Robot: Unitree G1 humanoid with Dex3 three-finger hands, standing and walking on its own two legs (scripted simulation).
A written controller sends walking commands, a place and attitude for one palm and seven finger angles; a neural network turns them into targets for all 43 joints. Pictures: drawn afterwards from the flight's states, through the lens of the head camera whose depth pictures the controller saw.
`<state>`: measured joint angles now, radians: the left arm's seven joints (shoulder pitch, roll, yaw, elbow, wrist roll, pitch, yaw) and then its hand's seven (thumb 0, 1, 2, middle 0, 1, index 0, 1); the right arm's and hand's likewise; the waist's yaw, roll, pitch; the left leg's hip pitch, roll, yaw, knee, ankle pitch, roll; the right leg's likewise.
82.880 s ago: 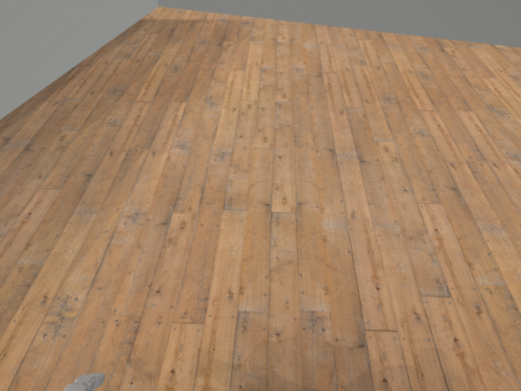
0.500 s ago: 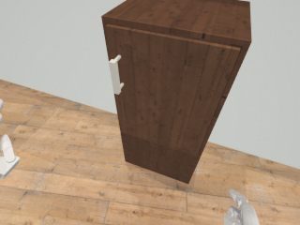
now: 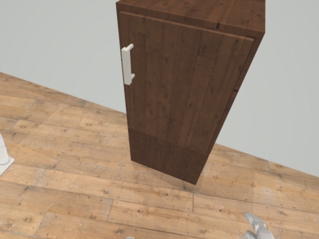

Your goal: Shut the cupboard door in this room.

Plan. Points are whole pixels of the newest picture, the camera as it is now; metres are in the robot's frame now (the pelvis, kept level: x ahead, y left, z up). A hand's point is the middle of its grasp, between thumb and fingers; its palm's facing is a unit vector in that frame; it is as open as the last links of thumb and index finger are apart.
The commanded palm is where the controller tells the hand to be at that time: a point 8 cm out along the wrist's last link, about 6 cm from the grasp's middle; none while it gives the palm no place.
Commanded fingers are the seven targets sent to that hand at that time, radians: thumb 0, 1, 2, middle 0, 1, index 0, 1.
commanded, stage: step back with the hand held close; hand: left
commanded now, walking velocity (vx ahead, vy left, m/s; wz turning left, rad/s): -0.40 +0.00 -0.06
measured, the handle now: (129, 64) +0.70 +0.13 +0.07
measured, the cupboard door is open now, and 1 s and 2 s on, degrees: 0 0 0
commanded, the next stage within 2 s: stop stepping back and stand still in 0.60 s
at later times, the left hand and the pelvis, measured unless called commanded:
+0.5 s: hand out of the picture +0.10 +0.29 +0.21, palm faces +0.50 -0.75 -0.43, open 7.4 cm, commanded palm +0.01 +0.32 +0.20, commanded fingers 0.00 0.90 0.90 -0.20 -0.30 -0.20 -0.30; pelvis -0.10 +0.01 +0.00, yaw +5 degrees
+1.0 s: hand out of the picture -0.06 +0.28 +0.20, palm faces +0.32 -0.84 -0.44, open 7.4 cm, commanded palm -0.11 +0.33 +0.20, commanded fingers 0.00 0.90 0.90 -0.20 -0.30 -0.20 -0.30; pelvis -0.27 +0.04 +0.03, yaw -3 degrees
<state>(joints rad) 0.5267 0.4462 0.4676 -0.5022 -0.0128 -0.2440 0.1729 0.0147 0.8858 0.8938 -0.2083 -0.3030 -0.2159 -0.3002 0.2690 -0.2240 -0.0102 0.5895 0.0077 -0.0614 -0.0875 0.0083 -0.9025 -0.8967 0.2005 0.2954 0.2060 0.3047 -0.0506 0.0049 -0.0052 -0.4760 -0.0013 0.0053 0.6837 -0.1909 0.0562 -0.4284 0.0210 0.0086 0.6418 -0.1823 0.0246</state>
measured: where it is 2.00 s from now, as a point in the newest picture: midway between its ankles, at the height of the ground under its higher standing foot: outside the picture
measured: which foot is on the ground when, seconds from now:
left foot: down 0.00-0.62, up 0.64-0.76, down 0.78-1.00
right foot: down 0.00-0.38, up 0.40-0.60, down 0.62-0.78, up 0.80-1.00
